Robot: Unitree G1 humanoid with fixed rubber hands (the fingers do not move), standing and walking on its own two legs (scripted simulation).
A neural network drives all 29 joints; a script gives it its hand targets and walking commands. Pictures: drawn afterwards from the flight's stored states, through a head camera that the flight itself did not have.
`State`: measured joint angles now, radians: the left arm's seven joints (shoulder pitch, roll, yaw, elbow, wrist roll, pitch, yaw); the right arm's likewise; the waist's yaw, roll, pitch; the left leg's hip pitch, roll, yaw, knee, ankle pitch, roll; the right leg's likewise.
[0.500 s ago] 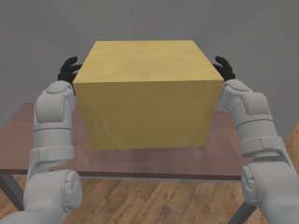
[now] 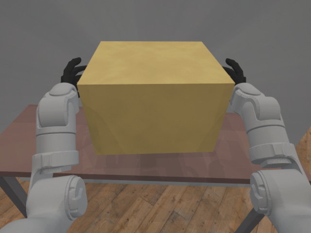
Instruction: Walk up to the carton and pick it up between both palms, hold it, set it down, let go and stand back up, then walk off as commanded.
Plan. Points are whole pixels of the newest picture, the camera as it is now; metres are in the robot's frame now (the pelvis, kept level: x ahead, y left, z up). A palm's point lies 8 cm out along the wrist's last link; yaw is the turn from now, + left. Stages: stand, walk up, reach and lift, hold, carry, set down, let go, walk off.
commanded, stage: hold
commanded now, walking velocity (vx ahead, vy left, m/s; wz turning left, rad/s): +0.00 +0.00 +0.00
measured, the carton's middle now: (153, 93) +0.43 +0.00 +0.21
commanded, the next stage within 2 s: none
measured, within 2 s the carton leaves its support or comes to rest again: neither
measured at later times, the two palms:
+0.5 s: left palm (68, 89) +0.37 +0.21 +0.25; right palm (230, 86) +0.38 -0.19 +0.26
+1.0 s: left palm (71, 87) +0.36 +0.20 +0.26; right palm (237, 88) +0.37 -0.20 +0.26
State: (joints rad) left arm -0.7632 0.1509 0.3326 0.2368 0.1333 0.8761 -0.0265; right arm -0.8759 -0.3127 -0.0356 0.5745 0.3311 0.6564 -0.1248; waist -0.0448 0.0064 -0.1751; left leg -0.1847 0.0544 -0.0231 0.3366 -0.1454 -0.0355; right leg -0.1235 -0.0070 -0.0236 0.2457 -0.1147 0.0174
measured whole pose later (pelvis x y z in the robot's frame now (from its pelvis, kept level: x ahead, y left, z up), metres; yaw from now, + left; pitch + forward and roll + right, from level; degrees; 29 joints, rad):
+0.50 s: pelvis +0.01 +0.01 +0.00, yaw +0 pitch -1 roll -1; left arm -0.73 0.16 0.32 0.22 0.13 0.88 -0.04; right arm -0.87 -0.32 0.01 0.56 0.37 0.66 -0.15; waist -0.06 -0.01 -0.17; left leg -0.16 0.05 -0.02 0.35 -0.17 -0.03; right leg -0.08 -0.01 -0.02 0.23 -0.13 0.03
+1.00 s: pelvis +0.00 +0.00 +0.00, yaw +0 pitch +0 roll -1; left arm -0.80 0.16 0.33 0.30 0.14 0.86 -0.03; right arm -0.91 -0.31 -0.04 0.62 0.31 0.66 -0.12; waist -0.04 0.01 -0.19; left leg -0.19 0.05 -0.02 0.33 -0.14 -0.04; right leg -0.14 -0.01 -0.02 0.25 -0.11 0.02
